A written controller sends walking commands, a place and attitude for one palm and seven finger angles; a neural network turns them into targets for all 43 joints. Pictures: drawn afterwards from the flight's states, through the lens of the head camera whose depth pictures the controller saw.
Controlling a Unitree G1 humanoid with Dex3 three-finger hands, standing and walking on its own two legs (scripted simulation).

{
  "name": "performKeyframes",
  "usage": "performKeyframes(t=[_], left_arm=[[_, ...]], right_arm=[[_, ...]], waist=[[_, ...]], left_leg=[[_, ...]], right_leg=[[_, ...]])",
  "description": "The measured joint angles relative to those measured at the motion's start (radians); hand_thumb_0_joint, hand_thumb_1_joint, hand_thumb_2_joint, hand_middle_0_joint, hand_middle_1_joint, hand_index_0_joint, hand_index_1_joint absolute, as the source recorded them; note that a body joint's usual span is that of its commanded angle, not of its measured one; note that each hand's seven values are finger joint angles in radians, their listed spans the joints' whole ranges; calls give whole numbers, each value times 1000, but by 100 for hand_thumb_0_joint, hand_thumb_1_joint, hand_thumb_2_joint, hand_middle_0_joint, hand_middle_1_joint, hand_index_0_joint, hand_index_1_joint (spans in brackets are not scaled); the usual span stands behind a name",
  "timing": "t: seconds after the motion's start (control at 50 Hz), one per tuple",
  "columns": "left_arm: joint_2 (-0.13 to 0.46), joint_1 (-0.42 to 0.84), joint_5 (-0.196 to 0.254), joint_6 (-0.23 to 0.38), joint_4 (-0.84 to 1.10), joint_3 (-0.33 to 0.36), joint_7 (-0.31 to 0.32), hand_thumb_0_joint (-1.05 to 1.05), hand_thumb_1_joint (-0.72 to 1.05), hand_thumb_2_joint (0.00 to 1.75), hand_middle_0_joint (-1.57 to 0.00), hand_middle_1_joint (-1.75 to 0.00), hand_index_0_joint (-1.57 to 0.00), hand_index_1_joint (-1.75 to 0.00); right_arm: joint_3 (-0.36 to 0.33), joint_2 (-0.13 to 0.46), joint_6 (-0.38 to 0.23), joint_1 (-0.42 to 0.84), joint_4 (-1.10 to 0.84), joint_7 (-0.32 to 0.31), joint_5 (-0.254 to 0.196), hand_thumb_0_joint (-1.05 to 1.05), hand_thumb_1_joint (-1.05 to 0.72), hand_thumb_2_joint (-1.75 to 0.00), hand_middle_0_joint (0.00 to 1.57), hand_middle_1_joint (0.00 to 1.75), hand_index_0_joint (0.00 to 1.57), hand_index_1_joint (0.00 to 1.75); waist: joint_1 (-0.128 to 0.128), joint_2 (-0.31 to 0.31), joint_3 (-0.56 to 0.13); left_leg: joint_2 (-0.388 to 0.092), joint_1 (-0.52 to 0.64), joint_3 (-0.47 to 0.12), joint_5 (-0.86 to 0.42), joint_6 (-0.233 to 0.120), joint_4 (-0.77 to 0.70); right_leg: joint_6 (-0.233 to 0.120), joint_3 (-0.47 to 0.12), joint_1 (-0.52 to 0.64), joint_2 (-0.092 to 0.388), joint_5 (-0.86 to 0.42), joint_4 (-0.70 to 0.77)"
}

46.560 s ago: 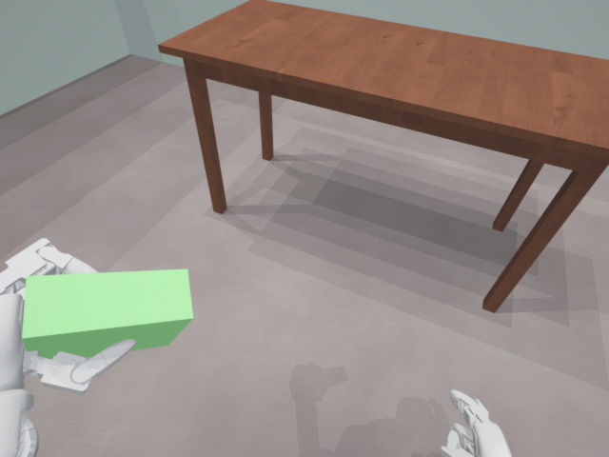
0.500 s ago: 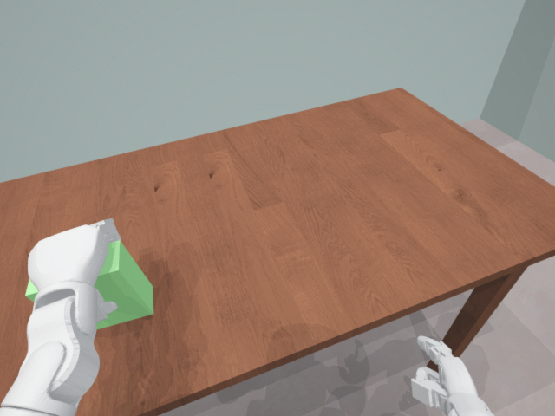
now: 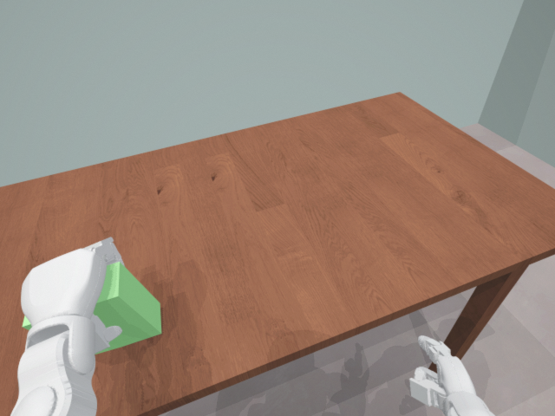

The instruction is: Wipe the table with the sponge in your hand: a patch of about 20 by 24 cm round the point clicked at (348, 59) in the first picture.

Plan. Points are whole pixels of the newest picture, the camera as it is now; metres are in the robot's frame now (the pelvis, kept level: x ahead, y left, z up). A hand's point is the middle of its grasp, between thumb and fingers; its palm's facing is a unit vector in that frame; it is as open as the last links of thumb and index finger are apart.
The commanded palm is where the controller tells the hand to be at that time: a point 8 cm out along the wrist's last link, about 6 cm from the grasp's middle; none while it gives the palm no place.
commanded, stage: lift the sponge slowly off the table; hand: left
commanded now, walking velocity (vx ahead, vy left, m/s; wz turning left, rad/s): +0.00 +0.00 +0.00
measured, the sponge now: (110, 319) +0.22 +0.28 +0.05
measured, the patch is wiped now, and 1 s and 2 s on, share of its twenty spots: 0.95 0.95 0.95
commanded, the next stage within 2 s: none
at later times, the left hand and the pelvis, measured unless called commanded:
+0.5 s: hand (98, 310) +0.20 +0.26 +0.11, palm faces +0.14 -0.15 -0.98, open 9.4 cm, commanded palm +0.16 +0.25 +0.17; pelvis -0.01 -0.01 +0.00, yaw +1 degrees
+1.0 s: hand (86, 304) +0.19 +0.26 +0.14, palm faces +0.14 -0.13 -0.98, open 9.4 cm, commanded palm +0.16 +0.26 +0.21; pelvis -0.02 -0.03 +0.00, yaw +1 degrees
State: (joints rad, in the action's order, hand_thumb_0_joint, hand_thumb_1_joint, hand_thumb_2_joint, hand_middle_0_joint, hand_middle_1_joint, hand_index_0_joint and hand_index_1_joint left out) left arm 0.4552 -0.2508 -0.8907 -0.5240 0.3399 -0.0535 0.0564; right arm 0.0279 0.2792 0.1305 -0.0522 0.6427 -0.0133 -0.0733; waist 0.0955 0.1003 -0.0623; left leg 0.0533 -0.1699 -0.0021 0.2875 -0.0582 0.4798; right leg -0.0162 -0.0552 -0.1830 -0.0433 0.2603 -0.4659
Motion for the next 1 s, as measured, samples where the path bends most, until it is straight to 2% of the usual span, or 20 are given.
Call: performKeyframes(t=[0.18, 0.54, 0.72, 1.0], left_arm=[[-1, -40, 11, -4, 48, -1, -1, 3, -44, 107, -71, -145, -76, -149], [19, 23, 24, -6, 16, -27, -51, 1, -46, 107, -75, -141, -79, -145], [31, 63, 45, 4, -8, -32, -76, -1, -47, 106, -77, -139, -81, -143], [84, 102, 70, -1, -28, 23, -114, -1, -48, 106, -78, -138, -82, -142]], right_arm=[[0, -3, 2, -2, -5, 0, 3, 2, -91, -90, 20, 30, 14, 27], [11, -10, -28, -1, 7, -24, 12, 2, -91, -90, 20, 30, 15, 27], [21, -13, -45, 7, 19, -32, 18, 2, -91, -90, 20, 30, 16, 28], [34, -6, -57, 20, 23, -39, 17, 2, -91, -90, 20, 30, 19, 29]], waist=[[7, 1, 3], [22, 4, 27], [28, 6, 37], [31, 11, 37]], left_leg=[[-4, 5, 0, 3, 4, 8], [-9, 30, -15, -16, 18, -9], [-17, 42, -21, -28, 29, -22], [-27, 43, -31, -36, 42, -20]], right_leg=[[-4, 1, 5, -5, 1, -6], [-19, 15, 29, -9, -9, 1], [-30, 20, 40, -16, -19, 11], [-42, 30, 44, -26, -29, 14]])
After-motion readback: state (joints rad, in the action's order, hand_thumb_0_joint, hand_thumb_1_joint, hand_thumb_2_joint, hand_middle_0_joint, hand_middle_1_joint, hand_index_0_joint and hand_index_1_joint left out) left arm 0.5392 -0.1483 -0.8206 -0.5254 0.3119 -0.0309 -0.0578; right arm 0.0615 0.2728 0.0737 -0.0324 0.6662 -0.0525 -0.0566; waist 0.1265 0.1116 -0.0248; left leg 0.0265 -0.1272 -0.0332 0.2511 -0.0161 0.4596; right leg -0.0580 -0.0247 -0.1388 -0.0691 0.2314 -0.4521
